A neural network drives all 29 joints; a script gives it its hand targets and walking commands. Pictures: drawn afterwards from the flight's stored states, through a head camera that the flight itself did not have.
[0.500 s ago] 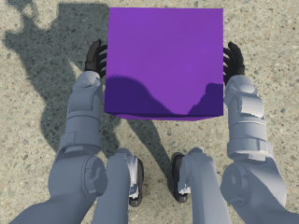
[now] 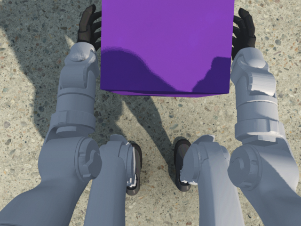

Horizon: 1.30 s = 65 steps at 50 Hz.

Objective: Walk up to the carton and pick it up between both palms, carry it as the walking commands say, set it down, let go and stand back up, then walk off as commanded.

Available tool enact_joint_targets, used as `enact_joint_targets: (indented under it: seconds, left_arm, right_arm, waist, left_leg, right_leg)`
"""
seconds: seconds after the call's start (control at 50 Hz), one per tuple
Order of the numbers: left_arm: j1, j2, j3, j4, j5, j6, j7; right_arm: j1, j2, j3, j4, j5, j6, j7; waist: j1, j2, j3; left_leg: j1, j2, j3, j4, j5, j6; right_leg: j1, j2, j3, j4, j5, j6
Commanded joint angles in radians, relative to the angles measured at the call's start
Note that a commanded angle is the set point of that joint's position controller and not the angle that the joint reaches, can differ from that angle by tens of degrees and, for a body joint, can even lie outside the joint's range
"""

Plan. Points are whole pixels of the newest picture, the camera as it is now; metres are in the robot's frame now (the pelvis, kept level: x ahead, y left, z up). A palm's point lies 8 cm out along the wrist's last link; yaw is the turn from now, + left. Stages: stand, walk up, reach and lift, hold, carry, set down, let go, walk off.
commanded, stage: set down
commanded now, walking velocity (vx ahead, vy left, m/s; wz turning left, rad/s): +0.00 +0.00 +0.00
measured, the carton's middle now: (163, 49) +0.54 -0.01 -0.19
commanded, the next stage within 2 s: none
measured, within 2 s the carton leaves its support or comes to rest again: neither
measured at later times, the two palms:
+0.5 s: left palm (100, 47) +0.55 +0.16 -0.20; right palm (227, 51) +0.53 -0.18 -0.19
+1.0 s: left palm (104, 51) +0.55 +0.16 -0.23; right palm (223, 53) +0.54 -0.18 -0.23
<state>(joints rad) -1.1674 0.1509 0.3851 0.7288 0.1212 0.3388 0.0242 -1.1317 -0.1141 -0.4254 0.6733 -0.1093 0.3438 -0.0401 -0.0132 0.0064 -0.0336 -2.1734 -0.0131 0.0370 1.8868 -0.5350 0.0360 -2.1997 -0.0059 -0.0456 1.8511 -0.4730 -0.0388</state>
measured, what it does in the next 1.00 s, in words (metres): lowers itself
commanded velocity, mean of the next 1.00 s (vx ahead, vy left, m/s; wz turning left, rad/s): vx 0.00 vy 0.00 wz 0.00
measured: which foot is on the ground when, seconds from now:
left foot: down 0.00-1.00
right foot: down 0.00-1.00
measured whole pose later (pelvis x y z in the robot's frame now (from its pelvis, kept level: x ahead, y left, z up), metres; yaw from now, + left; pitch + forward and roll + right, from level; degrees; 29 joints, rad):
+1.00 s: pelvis +0.00 +0.00 -0.08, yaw +1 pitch +38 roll +0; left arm -1.41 0.31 0.17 1.00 -0.09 0.23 0.10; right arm -1.37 -0.27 -0.25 0.95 0.09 0.23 -0.11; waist -0.03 0.00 0.27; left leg -2.27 -0.02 0.05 2.20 -0.60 0.04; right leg -2.30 0.00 -0.04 2.17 -0.53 -0.03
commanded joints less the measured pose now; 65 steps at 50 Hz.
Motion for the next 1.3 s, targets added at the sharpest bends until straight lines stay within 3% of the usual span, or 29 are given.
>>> enact_joint_targets:
  seconds: [0.0,0.52,0.7,0.98,1.28]
  left_arm:
    - [-0.635,-0.925,-0.485,-0.055,-0.16,-0.035,-0.256]
    - [-0.783,-0.799,-0.523,0.001,-0.251,-0.111,-0.203]
    - [-0.855,-0.769,-0.582,-0.045,-0.321,-0.144,-0.182]
    - [-0.869,-0.757,-0.528,0.051,-0.316,-0.155,-0.202]
    - [-0.879,-0.72,-0.499,0.091,-0.312,-0.162,-0.215]
  right_arm:
    - [-0.671,0.888,0.513,-0.054,0.16,-0.034,0.246]
    - [-0.805,0.745,0.524,0.014,0.245,-0.106,0.225]
    - [-0.846,0.753,0.558,0.016,0.315,-0.131,0.211]
    - [-0.873,0.736,0.517,0.081,0.301,-0.145,0.209]
    - [-0.893,0.739,0.513,0.129,0.319,-0.149,0.211]
  waist:
    - [-0.009,0.007,-1.157]
    - [-0.031,0.024,-1.032]
    - [-0.022,0.035,-1.127]
    - [-0.031,0.021,-0.94]
    - [-0.005,-0.006,-0.856]
  left_leg:
    - [0.523,-0.122,-0.014,-0.135,0.287,-0.026]
    - [0.505,-0.099,-0.024,0.074,0.32,-0.019]
    - [0.566,-0.092,-0.018,0.131,0.387,-0.021]
    - [0.447,-0.09,-0.017,0.148,0.28,-0.012]
    - [0.402,-0.08,-0.012,0.172,0.237,-0.003]
  right_leg:
    - [0.698,0.134,0.011,-0.081,0.293,0.042]
    - [0.589,0.105,0.008,0.137,0.322,0.029]
    - [0.639,0.102,0.008,0.194,0.395,0.024]
    - [0.585,0.098,0.014,0.207,0.304,0.018]
    - [0.576,0.096,0.022,0.223,0.264,0.021]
